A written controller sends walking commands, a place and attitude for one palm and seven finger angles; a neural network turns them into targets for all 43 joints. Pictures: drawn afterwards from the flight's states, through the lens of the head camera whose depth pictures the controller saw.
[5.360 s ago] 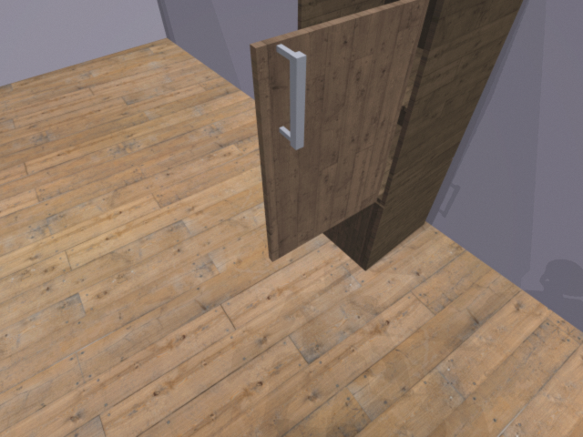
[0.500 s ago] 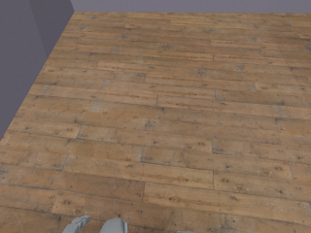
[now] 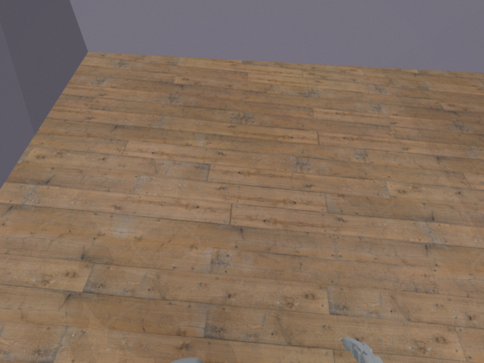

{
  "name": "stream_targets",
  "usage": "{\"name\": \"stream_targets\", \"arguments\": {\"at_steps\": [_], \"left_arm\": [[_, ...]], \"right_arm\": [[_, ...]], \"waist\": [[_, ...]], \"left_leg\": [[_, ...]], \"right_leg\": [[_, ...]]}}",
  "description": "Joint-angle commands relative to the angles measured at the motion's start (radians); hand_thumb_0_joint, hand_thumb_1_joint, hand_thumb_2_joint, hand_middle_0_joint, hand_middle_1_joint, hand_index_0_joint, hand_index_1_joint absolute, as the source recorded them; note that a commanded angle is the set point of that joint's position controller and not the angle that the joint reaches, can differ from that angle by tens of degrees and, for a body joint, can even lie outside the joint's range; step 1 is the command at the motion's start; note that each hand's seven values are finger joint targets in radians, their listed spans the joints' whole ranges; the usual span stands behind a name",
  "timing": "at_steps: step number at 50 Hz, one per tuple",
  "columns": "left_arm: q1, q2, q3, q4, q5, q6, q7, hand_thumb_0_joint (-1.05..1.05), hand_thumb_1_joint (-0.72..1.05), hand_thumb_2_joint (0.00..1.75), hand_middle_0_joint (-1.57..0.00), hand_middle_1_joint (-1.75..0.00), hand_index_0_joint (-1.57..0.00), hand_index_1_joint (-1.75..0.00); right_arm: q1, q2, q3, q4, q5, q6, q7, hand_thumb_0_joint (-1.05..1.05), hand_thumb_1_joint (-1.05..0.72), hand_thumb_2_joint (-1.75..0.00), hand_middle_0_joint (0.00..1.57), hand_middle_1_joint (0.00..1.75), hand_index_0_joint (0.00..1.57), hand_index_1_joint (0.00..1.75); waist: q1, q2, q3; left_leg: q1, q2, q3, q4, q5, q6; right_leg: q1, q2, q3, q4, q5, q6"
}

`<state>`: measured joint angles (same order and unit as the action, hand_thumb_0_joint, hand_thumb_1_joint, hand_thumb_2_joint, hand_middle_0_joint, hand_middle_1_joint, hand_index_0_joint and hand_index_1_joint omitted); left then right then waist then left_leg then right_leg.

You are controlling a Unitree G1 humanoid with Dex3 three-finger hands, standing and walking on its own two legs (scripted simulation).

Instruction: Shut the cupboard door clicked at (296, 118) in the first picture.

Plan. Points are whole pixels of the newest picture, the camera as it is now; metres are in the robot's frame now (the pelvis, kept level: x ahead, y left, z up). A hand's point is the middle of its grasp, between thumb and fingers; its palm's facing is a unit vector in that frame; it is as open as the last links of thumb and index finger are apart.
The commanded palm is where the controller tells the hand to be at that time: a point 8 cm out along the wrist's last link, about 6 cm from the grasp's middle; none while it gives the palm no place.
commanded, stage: walk around to get in front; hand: left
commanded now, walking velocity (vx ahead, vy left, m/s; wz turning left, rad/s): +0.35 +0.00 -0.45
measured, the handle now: out of the picture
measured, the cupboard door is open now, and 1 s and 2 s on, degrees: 86 86 86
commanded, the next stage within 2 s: walk to a spot facing it in 0.16 s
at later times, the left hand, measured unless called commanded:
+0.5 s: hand (215, 243) +0.38 +0.10 -0.15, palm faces -0.16 -0.97 -0.19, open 7.3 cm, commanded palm none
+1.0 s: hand (159, 280) +0.29 +0.20 -0.17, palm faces +0.27 -0.93 -0.25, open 7.3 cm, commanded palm none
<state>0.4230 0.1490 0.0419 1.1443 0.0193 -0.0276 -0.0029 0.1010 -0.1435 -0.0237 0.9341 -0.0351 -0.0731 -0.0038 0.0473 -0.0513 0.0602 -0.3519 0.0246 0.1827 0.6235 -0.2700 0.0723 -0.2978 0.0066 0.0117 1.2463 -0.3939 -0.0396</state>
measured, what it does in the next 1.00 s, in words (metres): walks ahead: right foot, then left foot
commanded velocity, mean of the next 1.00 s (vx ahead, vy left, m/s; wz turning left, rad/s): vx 0.06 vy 0.00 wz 0.33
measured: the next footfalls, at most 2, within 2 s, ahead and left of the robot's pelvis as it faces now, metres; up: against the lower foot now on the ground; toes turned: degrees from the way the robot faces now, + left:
right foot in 0.42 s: +0.30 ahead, -0.15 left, +0.00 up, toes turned -13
left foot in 0.82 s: +0.30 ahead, +0.09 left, +0.00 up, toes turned +17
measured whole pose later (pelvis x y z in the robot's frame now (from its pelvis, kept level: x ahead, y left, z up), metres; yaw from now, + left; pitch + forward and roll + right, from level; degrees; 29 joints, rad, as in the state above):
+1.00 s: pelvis +0.26 -0.03 +0.01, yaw +14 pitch +3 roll -1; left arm 0.15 0.26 0.09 0.97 0.03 0.05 0.01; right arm 0.19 -0.21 -0.06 0.94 -0.03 0.01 -0.02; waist -0.01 -0.04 0.06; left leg -0.35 0.02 0.05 0.57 -0.26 0.02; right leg -0.52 -0.07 -0.03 1.15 -0.40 0.09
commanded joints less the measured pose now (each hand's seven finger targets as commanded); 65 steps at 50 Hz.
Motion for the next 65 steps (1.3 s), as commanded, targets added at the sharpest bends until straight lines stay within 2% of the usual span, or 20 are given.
{"name": "stream_targets", "arguments": {"at_steps": [1, 6, 15, 18, 19, 20, 21, 23, 29, 38, 39, 40, 41, 42, 47, 54, 57, 58, 60, 65], "left_arm": [[-0.047, 0.025, 0.023, -0.117, 0.016, -0.005, -0.018, 0.0, 0.9, 0.9, -0.2, -0.3, -0.2, -0.3], [-0.124, 0.014, 0.038, -0.155, 0.017, 0.021, -0.032, 0.0, 0.9, 0.9, -0.2, -0.3, -0.2, -0.3], [-0.383, 0.026, 0.015, -0.235, 0.007, 0.011, -0.034, 0.0, 0.9, 0.9, -0.2, -0.3, -0.2, -0.3], [-0.204, 0.063, 0.01, -0.178, 0.007, -0.011, -0.011, 0.0, 0.9, 0.9, -0.2, -0.3, -0.2, -0.3], [-0.107, 0.104, 0.02, -0.141, 0.009, -0.023, -0.004, 0.0, 0.9, 0.9, -0.2, -0.3, -0.2, -0.3], [0.0, 0.194, 0.04, -0.108, 0.013, -0.039, 0.011, 0.0, 0.9, 0.9, -0.2, -0.3, -0.2, -0.3], [0.051, 0.261, 0.05, -0.094, -0.003, -0.046, 0.014, 0.0, 0.9, 0.9, -0.2, -0.3, -0.2, -0.3], [-0.121, 0.215, 0.023, -0.143, -0.013, -0.03, 0.033, 0.0, 0.9, 0.9, -0.2, -0.3, -0.2, -0.3], [-0.295, 0.121, 0.013, -0.196, -0.006, -0.02, 0.035, 0.0, 0.9, 0.9, -0.2, -0.3, -0.2, -0.3], [-0.263, 0.164, 0.06, -0.213, 0.007, 0.01, 0.029, 0.0, 0.9, 0.9, -0.2, -0.3, -0.2, -0.3], [-0.258, 0.152, 0.059, -0.221, 0.0, 0.018, 0.026, 0.0, 0.9, 0.9, -0.2, -0.3, -0.2, -0.3], [-0.236, 0.101, 0.054, -0.25, -0.01, 0.026, 0.019, 0.0, 0.9, 0.9, -0.2, -0.3, -0.2, -0.3], [-0.322, 0.101, 0.039, -0.293, -0.004, 0.035, 0.02, 0.0, 0.9, 0.9, -0.2, -0.3, -0.2, -0.3], [-0.363, 0.116, 0.039, -0.317, 0.0, 0.037, 0.017, 0.0, 0.9, 0.9, -0.2, -0.3, -0.2, -0.3], [-0.287, 0.13, 0.048, -0.255, 0.002, 0.047, 0.01, 0.0, 0.9, 0.9, -0.2, -0.3, -0.2, -0.3], [-0.293, 0.134, 0.036, -0.282, -0.01, 0.051, 0.017, 0.0, 0.9, 0.9, -0.2, -0.3, -0.2, -0.3], [-0.19, 0.151, 0.04, -0.262, -0.013, 0.039, 0.019, 0.0, 0.9, 0.9, -0.2, -0.3, -0.2, -0.3], [-0.141, 0.175, 0.048, -0.251, -0.011, 0.031, 0.024, 0.0, 0.9, 0.9, -0.2, -0.3, -0.2, -0.3], [-0.119, 0.336, 0.072, -0.263, 0.011, 0.018, 0.039, 0.0, 0.9, 0.9, -0.2, -0.3, -0.2, -0.3], [-0.253, 0.195, 0.034, -0.299, 0.001, 0.009, 0.04, 0.0, 0.9, 0.9, -0.2, -0.3, -0.2, -0.3]], "right_arm": [[0.242, -0.104, -0.025, 0.053, 0.009, -0.023, -0.026, 0.0, -0.9, -0.9, 0.2, 0.3, 0.2, 0.3], [0.29, -0.115, -0.036, 0.075, 0.013, -0.023, -0.026, 0.0, -0.9, -0.9, 0.2, 0.3, 0.2, 0.3], [0.447, -0.136, -0.013, 0.146, -0.002, 0.001, -0.029, 0.0, -0.9, -0.9, 0.2, 0.3, 0.2, 0.3], [0.429, -0.155, -0.007, 0.167, 0.011, 0.011, -0.03, 0.0, -0.9, -0.9, 0.2, 0.3, 0.2, 0.3], [0.405, -0.149, -0.004, 0.165, 0.023, 0.012, -0.027, 0.0, -0.9, -0.9, 0.2, 0.3, 0.2, 0.3], [0.425, -0.109, -0.002, 0.16, 0.037, 0.013, -0.02, 0.0, -0.9, -0.9, 0.2, 0.3, 0.2, 0.3], [0.488, -0.082, -0.002, 0.148, 0.049, 0.024, -0.025, 0.0, -0.9, -0.9, 0.2, 0.3, 0.2, 0.3], [0.388, -0.044, -0.002, 0.135, 0.048, 0.053, -0.023, 0.0, -0.9, -0.9, 0.2, 0.3, 0.2, 0.3], [0.408, -0.008, -0.019, 0.153, 0.027, 0.119, -0.002, 0.0, -0.9, -0.9, 0.2, 0.3, 0.2, 0.3], [0.239, -0.062, -0.045, 0.024, 0.015, 0.106, 0.016, 0.0, -0.9, -0.9, 0.2, 0.3, 0.2, 0.3], [0.28, -0.109, -0.054, 0.029, 0.012, 0.098, 0.018, 0.0, -0.9, -0.9, 0.2, 0.3, 0.2, 0.3], [0.308, -0.217, -0.075, 0.018, 0.002, 0.086, 0.01, 0.0, -0.9, -0.9, 0.2, 0.3, 0.2, 0.3], [0.34, -0.286, -0.086, 0.02, -0.001, 0.088, -0.007, 0.0, -0.9, -0.9, 0.2, 0.3, 0.2, 0.3], [0.33, -0.288, -0.088, 0.014, 0.0, 0.087, -0.013, 0.0, -0.9, -0.9, 0.2, 0.3, 0.2, 0.3], [0.172, -0.244, -0.069, -0.033, 0.014, 0.066, -0.028, 0.0, -0.9, -0.9, 0.2, 0.3, 0.2, 0.3], [0.123, -0.289, -0.091, -0.051, 0.005, 0.093, -0.013, 0.0, -0.9, -0.9, 0.2, 0.3, 0.2, 0.3], [0.054, -0.295, -0.098, -0.071, 0.013, 0.105, -0.006, 0.0, -0.9, -0.9, 0.2, 0.3, 0.2, 0.3], [0.032, -0.269, -0.097, -0.086, 0.02, 0.107, -0.003, 0.0, -0.9, -0.9, 0.2, 0.3, 0.2, 0.3], [0.009, -0.184, -0.085, -0.126, 0.028, 0.109, 0.009, 0.0, -0.9, -0.9, 0.2, 0.3, 0.2, 0.3], [0.027, -0.171, -0.079, -0.066, 0.02, 0.134, 0.031, 0.0, -0.9, -0.9, 0.2, 0.3, 0.2, 0.3]], "waist": [[-0.05, 0.159, 0.02], [-0.037, 0.154, -0.006], [-0.102, 0.144, 0.078], [-0.012, 0.153, -0.046], [0.035, 0.134, -0.101], [0.072, -0.013, -0.217], [0.044, -0.145, -0.343], [0.004, -0.027, -0.138], [-0.114, -0.082, -0.083], [-0.089, -0.029, -0.072], [-0.109, 0.097, -0.098], [-0.117, 0.418, -0.108], [-0.158, 0.418, -0.126], [-0.141, 0.243, -0.124], [-0.067, 0.219, -0.141], [-0.08, 0.197, -0.116], [-0.036, 0.214, -0.116], [-0.008, 0.149, -0.127], [0.017, -0.323, -0.094], [-0.069, -0.167, -0.042]], "left_leg": [[0.14, 0.311, -0.266, -0.425, 0.238, 0.032], [0.206, 0.269, -0.08, -0.43, 0.32, 0.017], [0.307, 0.287, -0.007, -0.347, 0.706, 0.025], [0.295, 0.264, -0.019, -0.139, 0.932, 0.001], [0.202, 0.221, -0.017, -0.013, 0.834, -0.03], [-0.009, 0.132, 0.011, 0.22, 0.461, -0.071], [-0.119, 0.014, -0.036, 0.514, -0.381, -0.11], [-0.125, 0.082, -0.159, 0.575, -0.358, -0.101], [-0.051, 0.098, -0.117, 0.511, -0.12, -0.131], [0.039, 0.06, -0.048, -0.01, -0.023, -0.121], [0.132, 0.083, -0.12, -0.15, 0.099, -0.104], [0.208, 0.319, -0.48, -0.263, 0.4, 0.015], [0.23, 0.445, -0.63, -0.284, 0.644, 0.138], [0.187, 0.436, -0.556, -0.275, 0.53, 0.15], [0.235, 0.236, -0.369, -0.235, 0.584, 0.05], [0.154, 0.223, -0.442, -0.24, 0.391, 0.078], [0.044, 0.172, -0.451, -0.187, 0.313, 0.041], [-0.054, 0.124, -0.432, -0.13, 0.198, 0.001], [-0.286, -0.081, -0.192, 0.352, -0.362, -0.124], [-0.255, 0.02, -0.187, 0.597, -0.155, -0.149]], "right_leg": [[-0.282, -0.109, 0.032, 0.068, 0.136, 0.025], [-0.354, -0.118, -0.017, -0.098, 0.244, 0.046], [-0.268, -0.057, -0.126, -0.527, 0.264, -0.004], [0.048, 0.001, -0.148, -0.662, 0.292, -0.027], [0.246, -0.022, -0.136, -0.732, 0.415, -0.027], [0.521, -0.231, 0.055, -0.704, 0.766, -0.087], [0.629, -0.516, 0.285, -0.755, 1.075, -0.21], [0.302, -0.484, 0.143, -0.881, 0.845, -0.204], [-0.022, -0.351, -0.134, -0.99, 0.453, -0.074], [0.028, -0.384, -0.211, -0.771, 0.256, -0.03], [-0.017, -0.338, -0.24, -0.632, 0.197, 0.013], [-0.214, -0.188, -0.27, -0.397, -0.117, 0.102], [-0.308, -0.108, -0.142, -0.176, -0.309, 0.116], [-0.288, -0.128, -0.054, -0.084, -0.206, 0.099], [-0.325, -0.099, -0.01, -0.039, 0.025, 0.133], [-0.13, -0.045, -0.036, -0.421, -0.055, 0.128], [0.066, -0.009, -0.065, -0.669, 0.077, 0.115], [0.204, -0.045, -0.045, -0.822, 0.169, 0.106], [0.233, -0.506, 0.395, -1.017, 0.268, -0.073], [0.147, -0.328, 0.013, -0.9, 0.552, -0.059]]}}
